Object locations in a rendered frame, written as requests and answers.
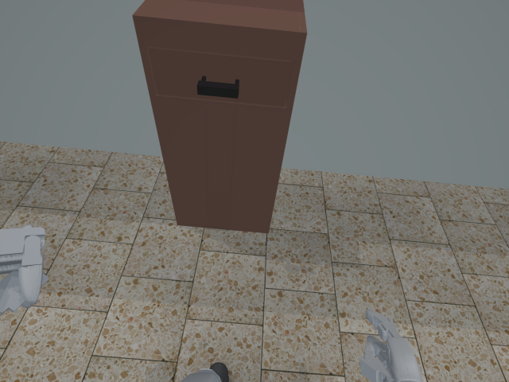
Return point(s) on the robot left shin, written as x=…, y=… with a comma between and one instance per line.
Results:
x=209, y=370

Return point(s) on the robot left hand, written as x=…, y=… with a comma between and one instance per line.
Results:
x=21, y=259

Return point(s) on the cabinet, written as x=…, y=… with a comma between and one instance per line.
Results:
x=222, y=159

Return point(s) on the left robot foot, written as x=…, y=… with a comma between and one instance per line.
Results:
x=221, y=370

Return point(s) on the drawer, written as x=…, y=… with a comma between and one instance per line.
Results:
x=261, y=80

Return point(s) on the robot right hand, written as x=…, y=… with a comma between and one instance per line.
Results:
x=396, y=362

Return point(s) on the handle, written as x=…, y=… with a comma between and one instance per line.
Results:
x=207, y=88

